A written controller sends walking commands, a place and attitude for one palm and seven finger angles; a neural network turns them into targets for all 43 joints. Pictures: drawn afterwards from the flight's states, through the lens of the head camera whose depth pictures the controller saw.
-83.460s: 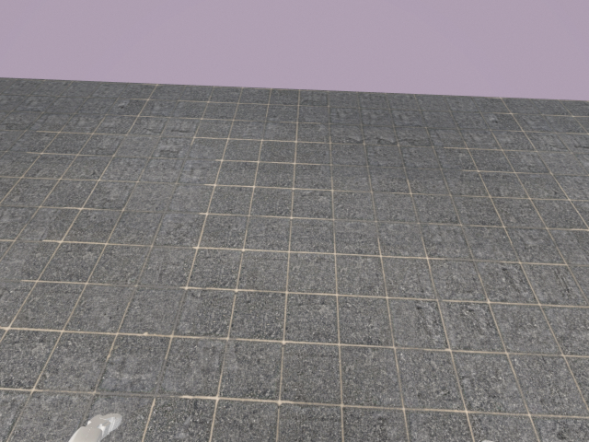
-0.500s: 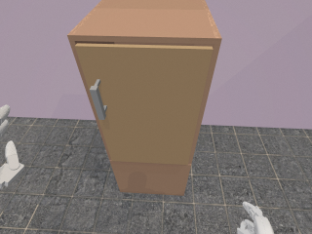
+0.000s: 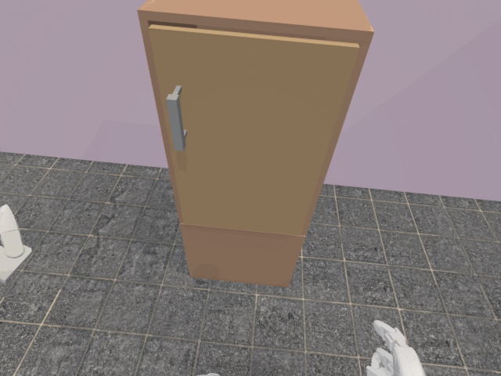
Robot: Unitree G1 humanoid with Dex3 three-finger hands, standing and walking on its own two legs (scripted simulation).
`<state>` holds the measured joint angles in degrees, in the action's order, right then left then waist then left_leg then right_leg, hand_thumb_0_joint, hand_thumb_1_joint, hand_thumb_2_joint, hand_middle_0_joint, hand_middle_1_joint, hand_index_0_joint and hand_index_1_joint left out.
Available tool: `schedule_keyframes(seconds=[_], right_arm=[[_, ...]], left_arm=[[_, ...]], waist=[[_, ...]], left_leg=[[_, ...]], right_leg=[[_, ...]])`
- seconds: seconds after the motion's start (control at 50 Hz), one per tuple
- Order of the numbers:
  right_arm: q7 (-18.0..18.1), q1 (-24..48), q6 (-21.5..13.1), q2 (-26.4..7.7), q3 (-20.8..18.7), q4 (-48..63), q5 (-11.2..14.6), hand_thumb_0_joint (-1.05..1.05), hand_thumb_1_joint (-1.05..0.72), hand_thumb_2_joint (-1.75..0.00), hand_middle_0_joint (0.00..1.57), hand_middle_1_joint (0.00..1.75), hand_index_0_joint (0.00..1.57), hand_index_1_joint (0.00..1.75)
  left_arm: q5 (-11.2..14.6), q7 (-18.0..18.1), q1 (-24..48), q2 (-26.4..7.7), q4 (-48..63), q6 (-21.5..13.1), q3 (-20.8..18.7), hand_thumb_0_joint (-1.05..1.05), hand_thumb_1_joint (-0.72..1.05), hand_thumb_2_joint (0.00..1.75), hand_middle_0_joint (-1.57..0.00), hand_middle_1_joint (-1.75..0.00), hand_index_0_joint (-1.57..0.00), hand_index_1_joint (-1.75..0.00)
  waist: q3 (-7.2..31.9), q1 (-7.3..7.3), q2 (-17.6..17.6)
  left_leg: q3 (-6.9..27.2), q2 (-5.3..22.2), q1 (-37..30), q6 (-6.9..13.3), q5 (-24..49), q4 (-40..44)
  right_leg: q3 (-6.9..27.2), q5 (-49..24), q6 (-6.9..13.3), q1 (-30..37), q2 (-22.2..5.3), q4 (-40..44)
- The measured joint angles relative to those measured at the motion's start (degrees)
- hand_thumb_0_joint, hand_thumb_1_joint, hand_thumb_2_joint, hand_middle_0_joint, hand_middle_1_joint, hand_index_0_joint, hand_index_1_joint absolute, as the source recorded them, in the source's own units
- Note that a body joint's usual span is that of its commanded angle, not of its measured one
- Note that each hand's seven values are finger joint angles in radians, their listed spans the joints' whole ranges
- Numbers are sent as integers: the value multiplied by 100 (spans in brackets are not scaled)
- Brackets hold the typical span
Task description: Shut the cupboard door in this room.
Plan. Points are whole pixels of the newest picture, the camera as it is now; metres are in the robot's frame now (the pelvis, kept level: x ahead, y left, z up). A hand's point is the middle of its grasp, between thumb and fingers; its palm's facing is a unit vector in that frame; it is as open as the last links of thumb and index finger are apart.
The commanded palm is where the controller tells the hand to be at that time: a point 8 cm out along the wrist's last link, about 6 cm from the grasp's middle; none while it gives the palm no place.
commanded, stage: step back with the hand held close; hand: left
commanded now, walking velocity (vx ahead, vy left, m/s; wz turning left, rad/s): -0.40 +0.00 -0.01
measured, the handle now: (178, 118) +0.58 +0.19 +0.09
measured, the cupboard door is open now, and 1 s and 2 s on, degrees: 0 0 0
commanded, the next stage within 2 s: stop stepping back and stand still in 0.30 s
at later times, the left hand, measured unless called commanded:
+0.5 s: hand out of the picture +0.09 +0.29 +0.19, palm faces +0.51 -0.75 -0.42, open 7.4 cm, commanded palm +0.04 +0.31 +0.20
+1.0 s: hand out of the picture +0.05 +0.27 +0.19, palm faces +0.44 -0.78 -0.44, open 7.4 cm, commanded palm -0.01 +0.31 +0.20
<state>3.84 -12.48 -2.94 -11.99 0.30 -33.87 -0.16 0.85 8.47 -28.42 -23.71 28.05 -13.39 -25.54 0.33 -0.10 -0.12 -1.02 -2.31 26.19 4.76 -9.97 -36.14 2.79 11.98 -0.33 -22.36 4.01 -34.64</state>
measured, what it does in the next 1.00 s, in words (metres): walks backwards: left foot, then right foot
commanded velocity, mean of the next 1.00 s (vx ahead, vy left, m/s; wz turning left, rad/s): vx -0.06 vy -0.03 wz -0.03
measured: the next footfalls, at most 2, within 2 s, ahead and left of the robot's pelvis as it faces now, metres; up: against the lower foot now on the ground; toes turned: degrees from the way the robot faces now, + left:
left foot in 0.34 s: -0.06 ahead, +0.13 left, +0.00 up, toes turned -1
right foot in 0.54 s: -0.06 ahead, -0.11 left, +0.00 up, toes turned +3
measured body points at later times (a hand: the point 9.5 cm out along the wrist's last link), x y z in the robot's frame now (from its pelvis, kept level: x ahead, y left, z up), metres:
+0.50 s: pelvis -0.09 +0.00 +0.00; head -0.09 +0.04 +0.45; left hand +0.06 +0.32 +0.21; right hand +0.07 -0.22 -0.07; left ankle -0.04 +0.13 -0.72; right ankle -0.07 -0.11 -0.70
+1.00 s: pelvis -0.15 +0.01 +0.01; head -0.16 +0.03 +0.46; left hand +0.02 +0.31 +0.21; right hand -0.02 -0.23 -0.07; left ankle -0.06 +0.13 -0.72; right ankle -0.18 -0.07 -0.72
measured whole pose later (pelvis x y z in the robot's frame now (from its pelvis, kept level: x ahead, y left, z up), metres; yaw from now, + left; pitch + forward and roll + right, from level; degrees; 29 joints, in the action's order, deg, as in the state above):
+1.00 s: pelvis -0.15 +0.01 +0.01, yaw +0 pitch -1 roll -2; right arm 3.5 -15.6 -6.3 -11.7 0.7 -37.0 -1.0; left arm 2.1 9.5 -31.5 -24.4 29.7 -10.8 -24.3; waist 1.4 -1.3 0.2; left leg -0.2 1.9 23.3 0.1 -10.3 -31.6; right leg -2.4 16.7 4.0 -10.7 4.8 -28.5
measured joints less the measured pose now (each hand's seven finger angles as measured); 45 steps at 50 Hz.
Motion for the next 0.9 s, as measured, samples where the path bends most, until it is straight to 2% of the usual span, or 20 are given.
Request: schedule_keyframes(seconds=[0.08,0.14,0.2,0.26,0.3,0.34,0.36,0.38,0.44,0.48,0.52,0.56,0.6,0.66,0.72,0.78,0.84,0.9], right_arm=[[-11,35,20,24,-16,53,-24,1,-90,-89,21,30,21,30],[-21,-20,47,10,-61,66,-36,1,-90,-89,21,30,21,30],[-90,-60,105,-41,-148,-11,-40,1,-90,-89,21,30,21,30],[-152,-90,240,-24,-206,-180,-25,1,-90,-89,20,30,21,30],[-135,-165,283,-6,-183,-176,-29,1,-91,-89,20,30,21,30],[-80,-233,205,-93,-155,-54,-22,1,-90,-89,20,30,21,30],[-27,-178,129,-99,-179,-59,-32,1,-90,-89,20,30,21,30],[18,-97,50,-57,-205,-112,-57,1,-90,-89,20,30,21,30],[8,-3,-178,155,-220,-240,-91,1,-91,-89,20,29,20,30],[-65,-70,-299,266,-162,-223,-60,1,-91,-89,20,29,21,30],[-134,-164,-394,340,-60,-169,-8,1,-90,-89,20,30,21,30],[-171,-143,-426,345,31,-197,3,1,-90,-89,20,30,21,30],[-162,-114,-386,299,79,-287,-11,1,-90,-89,21,30,21,30],[-124,-169,-299,214,125,-399,-16,1,-90,-89,21,30,21,30],[-38,-253,-204,145,122,-404,-18,1,-90,-89,21,30,21,30],[64,-372,-205,115,110,-376,-9,1,-90,-89,21,30,21,30],[104,-516,-272,147,58,-315,-23,2,-90,-89,20,30,21,30],[61,-588,-372,164,72,-278,-41,1,-90,-89,20,30,21,30]], left_arm=[[-69,-73,-11,-32,28,-15,46,1,89,90,-21,-30,-21,-31],[-114,-83,46,-70,88,-44,30,1,89,89,-21,-30,-22,-31],[-78,-5,21,-88,238,-90,13,1,88,89,-21,-30,-22,-31],[-34,70,-57,-135,385,-88,38,1,88,89,-21,-30,-22,-31],[-23,105,-117,-179,436,-78,8,1,88,89,-21,-30,-22,-31],[14,146,-133,-187,496,-81,-24,1,88,89,-21,-30,-22,-31],[20,162,-46,-197,476,-92,-42,1,88,89,-21,-30,-22,-31],[18,174,44,-205,422,-93,-71,1,88,89,-21,-30,-22,-31],[113,160,26,-205,293,-49,-205,1,88,90,-21,-30,-22,-31],[184,127,-155,-178,367,25,-266,1,89,90,-21,-30,-21,-31],[197,112,-334,-167,496,39,-273,2,89,90,-21,-30,-21,-31],[146,79,-309,-75,509,22,-169,2,89,90,-21,-30,-21,-31],[129,50,-74,43,356,55,80,1,89,90,-21,-30,-21,-31],[123,70,167,100,107,171,311,1,89,90,-21,-30,-21,-31],[149,84,100,42,-44,265,270,1,88,90,-21,-30,-22,-31],[128,98,-107,-23,-133,342,145,1,88,89,-21,-30,-22,-31],[83,107,-156,-78,-174,410,65,1,89,90,-21,-30,-21,-31],[80,139,-200,-136,4,397,13,2,89,90,-21,-30,-21,-31]], waist=[[-29,-78,31],[-20,-137,75],[8,-130,135],[74,-80,360],[171,-52,516],[235,-90,465],[145,-148,449],[14,-145,450],[-74,-30,366],[23,28,279],[166,83,264],[219,149,180],[161,104,74],[199,12,79],[254,-155,148],[320,-233,194],[341,-284,161],[338,-245,201]], left_leg=[[-110,92,169,6,-210,-219],[-165,138,363,-54,-702,-459],[-79,87,620,-310,-1423,-913],[56,65,628,-448,-1661,-1852],[137,162,242,-455,-1607,-1549],[305,331,-290,-407,-1325,-425],[348,302,-207,-451,-974,-343],[357,271,-131,-486,-782,-426],[274,398,-85,-528,-550,-370],[211,521,-77,-550,-468,-272],[103,588,-10,-576,-449,-296],[52,674,104,-589,-572,-450],[200,603,87,-573,-876,-487],[248,465,-149,-525,-939,-402],[233,369,-327,-457,-486,-129],[159,353,-491,-417,-414,155],[195,371,-584,-380,-448,506],[162,366,-563,-403,-361,777]], right_leg=[[-28,32,24,-159,10,-217],[-115,1,82,-272,-35,-308],[-198,-96,113,-377,-125,-256],[-160,-285,87,-390,-270,-49],[-103,-438,32,-446,-353,110],[-140,-478,-30,-663,-368,43],[-121,-280,-63,-797,-379,-165],[-25,74,-73,-892,-318,-535],[-18,918,-76,-923,-44,-1521],[-177,973,-89,-529,-10,-1312],[-271,737,-96,82,-84,-581],[-206,734,60,282,-12,-156],[-243,551,152,327,20,-78],[-244,385,146,416,-41,37],[-217,390,100,497,-122,73],[-137,934,76,513,-123,-26],[-317,1108,57,565,-37,-382],[-525,1013,108,969,2,191]])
